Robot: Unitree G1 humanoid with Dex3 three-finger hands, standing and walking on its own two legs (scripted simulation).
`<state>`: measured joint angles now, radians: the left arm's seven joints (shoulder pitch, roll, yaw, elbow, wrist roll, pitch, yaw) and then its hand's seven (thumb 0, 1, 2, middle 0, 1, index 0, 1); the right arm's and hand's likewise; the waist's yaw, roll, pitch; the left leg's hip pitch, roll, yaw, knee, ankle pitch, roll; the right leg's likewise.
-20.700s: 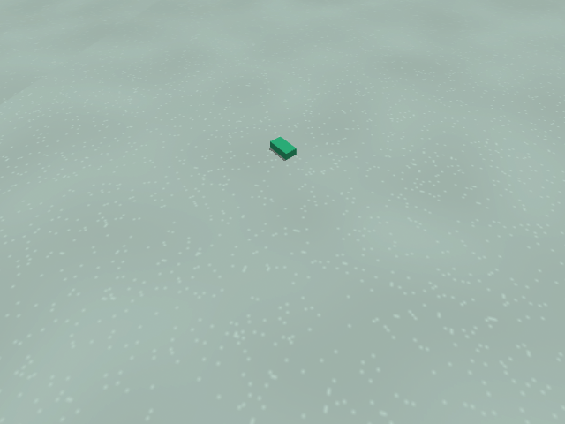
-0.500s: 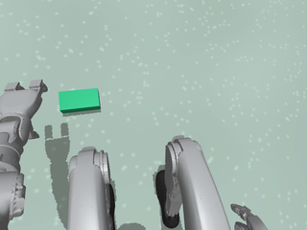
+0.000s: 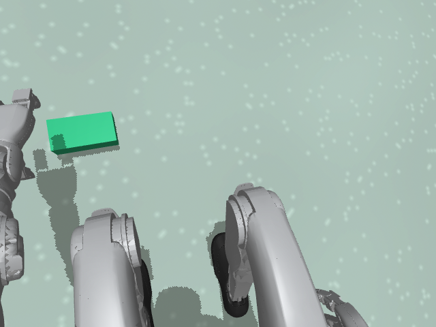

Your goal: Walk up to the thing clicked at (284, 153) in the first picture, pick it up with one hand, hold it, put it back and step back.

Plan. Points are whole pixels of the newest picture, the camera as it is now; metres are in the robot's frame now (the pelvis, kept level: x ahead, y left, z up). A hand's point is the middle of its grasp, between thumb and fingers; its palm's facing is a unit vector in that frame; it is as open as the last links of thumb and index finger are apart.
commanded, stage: rise first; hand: left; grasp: from above
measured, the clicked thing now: (84, 133) +0.52 +0.22 -0.33
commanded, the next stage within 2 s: approach in 1.88 s
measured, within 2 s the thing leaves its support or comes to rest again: neither
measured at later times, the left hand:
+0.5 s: hand (29, 140) +0.47 +0.29 -0.20, palm faces -0.44 -0.06 -0.90, open 14.2 cm
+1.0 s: hand (38, 135) +0.48 +0.27 -0.20, palm faces -0.44 -0.06 -0.89, open 14.2 cm
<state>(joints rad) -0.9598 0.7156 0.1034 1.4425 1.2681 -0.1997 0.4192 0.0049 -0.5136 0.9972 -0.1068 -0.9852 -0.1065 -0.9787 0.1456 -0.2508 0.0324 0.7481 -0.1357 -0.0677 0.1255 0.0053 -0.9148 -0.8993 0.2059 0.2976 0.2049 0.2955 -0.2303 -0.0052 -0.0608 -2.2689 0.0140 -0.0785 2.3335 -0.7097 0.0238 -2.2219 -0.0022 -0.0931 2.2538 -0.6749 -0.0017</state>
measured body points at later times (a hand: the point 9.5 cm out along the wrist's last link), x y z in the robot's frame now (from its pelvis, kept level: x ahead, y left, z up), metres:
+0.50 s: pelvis +0.00 +0.00 -0.01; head +0.26 +0.06 +0.35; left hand +0.49 +0.29 -0.15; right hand +0.04 -0.28 -0.11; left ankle +0.07 +0.12 -0.32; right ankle +0.10 -0.12 -0.32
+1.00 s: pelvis +0.00 +0.00 -0.03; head +0.25 +0.06 +0.34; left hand +0.50 +0.27 -0.15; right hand +0.02 -0.27 -0.12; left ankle +0.07 +0.12 -0.32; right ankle +0.10 -0.12 -0.32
